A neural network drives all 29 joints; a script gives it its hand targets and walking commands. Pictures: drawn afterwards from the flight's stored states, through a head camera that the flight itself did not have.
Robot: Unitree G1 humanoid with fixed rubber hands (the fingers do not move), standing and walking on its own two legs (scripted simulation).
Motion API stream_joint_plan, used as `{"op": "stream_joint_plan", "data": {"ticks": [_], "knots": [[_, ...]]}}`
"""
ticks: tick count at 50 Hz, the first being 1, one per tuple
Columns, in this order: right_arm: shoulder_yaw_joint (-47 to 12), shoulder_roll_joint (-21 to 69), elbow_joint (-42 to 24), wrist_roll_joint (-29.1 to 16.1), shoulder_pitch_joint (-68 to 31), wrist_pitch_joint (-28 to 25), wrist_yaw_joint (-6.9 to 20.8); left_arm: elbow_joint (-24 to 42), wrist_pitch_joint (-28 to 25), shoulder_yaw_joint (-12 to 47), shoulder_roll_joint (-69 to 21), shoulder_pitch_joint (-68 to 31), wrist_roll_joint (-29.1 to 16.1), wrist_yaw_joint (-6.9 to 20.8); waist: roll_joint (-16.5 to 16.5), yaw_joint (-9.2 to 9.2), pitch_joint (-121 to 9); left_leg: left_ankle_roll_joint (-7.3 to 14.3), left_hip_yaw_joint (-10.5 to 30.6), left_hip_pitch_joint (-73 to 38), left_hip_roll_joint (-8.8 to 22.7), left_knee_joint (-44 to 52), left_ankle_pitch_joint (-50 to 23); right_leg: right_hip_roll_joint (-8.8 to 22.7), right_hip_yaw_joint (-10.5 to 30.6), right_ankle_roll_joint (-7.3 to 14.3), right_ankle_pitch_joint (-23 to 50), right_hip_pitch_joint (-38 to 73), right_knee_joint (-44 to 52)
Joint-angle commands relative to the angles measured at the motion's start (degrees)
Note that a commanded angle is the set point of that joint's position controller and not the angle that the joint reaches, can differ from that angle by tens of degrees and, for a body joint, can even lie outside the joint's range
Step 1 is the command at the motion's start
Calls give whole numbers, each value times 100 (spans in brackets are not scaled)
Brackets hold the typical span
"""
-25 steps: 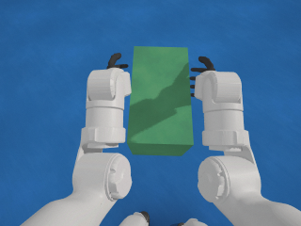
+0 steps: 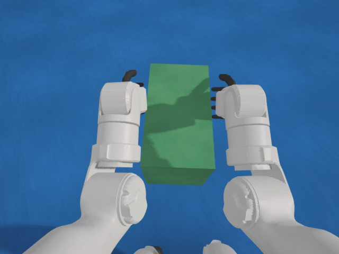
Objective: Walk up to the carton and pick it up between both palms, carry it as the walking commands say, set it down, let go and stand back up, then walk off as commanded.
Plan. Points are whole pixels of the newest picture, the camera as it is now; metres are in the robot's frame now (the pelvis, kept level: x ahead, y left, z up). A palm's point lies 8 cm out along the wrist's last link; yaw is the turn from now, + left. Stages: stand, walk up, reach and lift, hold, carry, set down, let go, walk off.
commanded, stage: carry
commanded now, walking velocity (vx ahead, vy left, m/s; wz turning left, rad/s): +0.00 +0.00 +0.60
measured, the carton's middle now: (176, 125) +0.42 +0.02 +0.03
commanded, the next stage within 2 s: none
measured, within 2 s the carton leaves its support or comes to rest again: neither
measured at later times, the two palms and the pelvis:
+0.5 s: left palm (60, 170) +0.25 +0.22 +0.12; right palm (179, 146) +0.31 +0.02 +0.12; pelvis -0.11 +0.01 +0.00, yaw +17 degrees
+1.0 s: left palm out of the picture +0.05 +0.27 +0.12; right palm (130, 224) +0.17 +0.09 +0.12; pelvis -0.22 -0.03 -0.01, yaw +36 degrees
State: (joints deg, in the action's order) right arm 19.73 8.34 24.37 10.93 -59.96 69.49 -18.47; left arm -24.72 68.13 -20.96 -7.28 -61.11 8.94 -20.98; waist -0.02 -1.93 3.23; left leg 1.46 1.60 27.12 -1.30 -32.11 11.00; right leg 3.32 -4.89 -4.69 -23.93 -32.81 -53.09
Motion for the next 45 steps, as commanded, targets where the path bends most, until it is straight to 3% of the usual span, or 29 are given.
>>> {"op": "stream_joint_plan", "data": {"ticks": [1, 4, 6, 7, 8, 9, 10, 11, 14, 16, 18, 19, 20, 21, 22, 23, 24, 26, 28, 33, 35, 36, 37, 38, 39, 40, 42, 43, 45], "knots": [[-1755, 5592, -201, -2278, -4081, -215, 1769, -211, -46, 2116, -6435, -4033, -2602, 2050, -1077, 238, -3638, 722, 1263, -2716, 1413, 230, -3463, -61, 94, 30, 107, 186, 512], [-1742, 5503, -226, -2121, -3862, -238, 1720, -299, -29, 2082, -6469, -3800, -2601, 2130, -1162, 243, -3667, 807, 1487, -2547, 1448, 92, -3887, -169, -27, 83, 95, 709, 1408], [-1798, 5489, -292, -2073, -3718, -248, 1702, -284, -36, 2108, -6550, -3587, -2591, 2189, -905, 147, -3750, 607, 1215, -1775, 1214, -255, -3730, -47, -70, 207, 840, 1943, 2504], [-1871, 5530, -353, -2096, -3679, -261, 1708, -273, -54, 2141, -6575, -3479, -2606, 2216, -395, 80, -3797, 319, 811, -777, 819, -761, -2638, 548, 420, 474, 2162, 3062, 2883], [-2204, 5557, -697, -2400, -4595, -342, 1718, -370, -191, 2283, -6492, -3800, -2691, 2203, 1450, -5, -3878, 22, -124, 719, -53, -1805, 219, 1942, 1745, 1260, 4207, 3834, 2739], [-2419, 5663, -743, -2548, -5288, -373, 1715, -119, -257, 2421, -6454, -4619, -2877, 2216, 1688, 86, -3794, 35, -340, 1244, 7, -2861, 2249, 2711, 2057, 1785, 5460, 3719, 2786], [-2506, 5775, -648, -2627, -5146, -318, 1743, -190, -213, 2269, -6435, -4397, -2701, 2194, 1013, 119, -3673, 37, -203, 1232, 267, -3016, 2065, 2707, 1726, 1758, 5221, 3546, 2835], [-2528, 5907, -510, -2677, -4779, -263, 1782, -337, -165, 2023, -6398, -3955, -2454, 2161, 637, 122, -3637, -24, -208, 1032, 368, -2780, 1791, 2436, 1254, 1521, 4798, 3456, 2769], [-2631, 6150, -409, -2949, -4363, -239, 1884, -37, -189, 1821, -6136, -3628, -2049, 2053, 1105, 115, -3559, -181, -459, 249, 145, -1533, 1317, 1686, -11, 900, 4858, 3368, 2268], [-2680, 6129, -470, -3033, -4290, -230, 1897, 91, -195, 1841, -5975, -3500, -1951, 2019, 1385, 51, -3501, -238, -675, 63, -49, -780, 1121, 1692, -135, 905, 5226, 3465, 2156], [-2704, 6107, -370, -3003, -3967, -164, 1913, 85, -158, 1932, -5893, -3285, -1902, 1994, 1342, 121, -3498, -300, -953, -422, -209, 544, 209, 1469, -420, 720, 5187, 3526, 1663], [-2683, 6127, -276, -2936, -3649, -122, 1936, 46, -125, 1950, -5909, -3025, -1852, 1993, 1183, 188, -3542, -253, -665, -1103, -30, 978, -384, 1289, -469, 492, 4646, 3038, 1327], [-2582, 6165, -210, -2858, -3150, -92, 1972, 14, -86, 1941, -5955, -2541, -1796, 1999, 662, 260, -3625, -4, 292, -2074, 644, 842, -1868, 1147, -357, 241, 3017, 1972, 843], [-2526, 6143, -102, -2858, -3246, -172, 1975, 284, -109, 1980, -5900, -3134, -1935, 2006, -1195, 312, -3634, 663, 1635, -3095, 1659, -51, -5415, 474, -521, -93, 725, 254, 133], [-2565, 6056, -187, -2833, -3440, -175, 1999, 105, -82, 2165, -6107, -3071, -1974, 1976, -1488, 297, -3583, 1012, 2038, -3703, 2011, -64, -6623, 148, -278, -130, -1293, -778, -475], [-2689, 6025, -433, -2910, -3917, -212, 2004, 183, -134, 2343, -6267, -3405, -2140, 1954, -1123, 256, -3617, 969, 1907, -3789, 1994, -125, -6587, 128, 66, -73, -1131, -907, -799], [-2618, 5974, -475, -2866, -4078, -199, 1998, 201, -143, 2476, -6393, -3649, -2325, 1987, -760, 250, -3590, 826, 1653, -3530, 1871, -58, -5613, 188, 230, -31, -746, -740, -794], [-2309, 5826, -437, -2678, -4290, -215, 1934, 195, -149, 2530, -6536, -3969, -2589, 2021, -847, 228, -3570, 599, 1298, -2973, 1520, 147, -4043, 161, 208, -17, -83, -398, -436], [-2060, 5747, -295, -2458, -3979, -240, 1874, 98, -146, 2403, -6518, -3783, -2611, 2038, -894, 238, -3592, 623, 1242, -2761, 1405, 278, -3287, 19, 113, -8, 80, -130, -86], [-2047, 5636, -353, -2141, -3312, -321, 1778, 58, -139, 2408, -6560, -3254, -2632, 2144, -1120, 255, -3597, 789, 1593, -2423, 1494, 269, -3329, -188, 12, 97, -28, 669, 1267], [-2134, 5593, -427, -2094, -3158, -345, 1763, 97, -162, 2481, -6637, -3050, -2637, 2200, -922, 147, -3648, 566, 1320, -1673, 1228, 22, -3160, -162, -85, 219, 568, 1897, 2445], [-2221, 5593, -483, -2123, -3160, -364, 1772, 124, -191, 2540, -6669, -3006, -2654, 2224, -564, 70, -3637, 297, 1005, -760, 904, -349, -2339, 348, 345, 446, 1298, 2892, 2918], [-2476, 5660, -716, -2355, -3723, -413, 1791, 21, -289, 2633, -6568, -3111, -2690, 2215, 1296, -2, -3634, -45, -21, 759, -72, -1553, 42, 1828, 1912, 1175, 2956, 3576, 3021], [-2715, 5726, -800, -2563, -4553, -474, 1794, 240, -376, 2822, -6534, -3940, -2905, 2230, 1725, 83, -3521, -43, -362, 1280, -15, -2795, 2259, 2712, 2197, 1766, 4580, 3377, 3006], [-2811, 5833, -687, -2653, -4669, -463, 1811, 180, -346, 2736, -6478, -4056, -2812, 2221, 965, 120, -3412, -3, -204, 1245, 291, -3143, 2080, 2749, 1859, 1777, 4700, 3209, 3020], [-2840, 5963, -552, -2708, -4370, -396, 1846, -23, -271, 2497, -6459, -3691, -2598, 2202, 530, 129, -3409, -60, -216, 1041, 402, -2976, 1774, 2473, 1354, 1538, 4250, 3125, 2976], [-2873, 6179, -404, -2899, -4163, -368, 1920, 74, -260, 2295, -6326, -3560, -2341, 2139, 842, 160, -3385, -196, -283, 638, 399, -2193, 1423, 1884, 424, 1052, 4122, 3198, 2616], [-2833, 6232, -358, -2930, -3860, -339, 1928, 163, -251, 2185, -6225, -3310, -2201, 2116, 970, 147, -3414, -255, -475, 332, 223, -1826, 1471, 1693, 35, 947, 4266, 3160, 2434], [-2809, 6250, -395, -2968, -3660, -327, 1935, 227, -248, 2086, -6059, -3012, -2037, 2091, 1329, 73, -3394, -307, -700, 133, 26, -1110, 1487, 1723, -107, 960, 4728, 3242, 2299]]}}
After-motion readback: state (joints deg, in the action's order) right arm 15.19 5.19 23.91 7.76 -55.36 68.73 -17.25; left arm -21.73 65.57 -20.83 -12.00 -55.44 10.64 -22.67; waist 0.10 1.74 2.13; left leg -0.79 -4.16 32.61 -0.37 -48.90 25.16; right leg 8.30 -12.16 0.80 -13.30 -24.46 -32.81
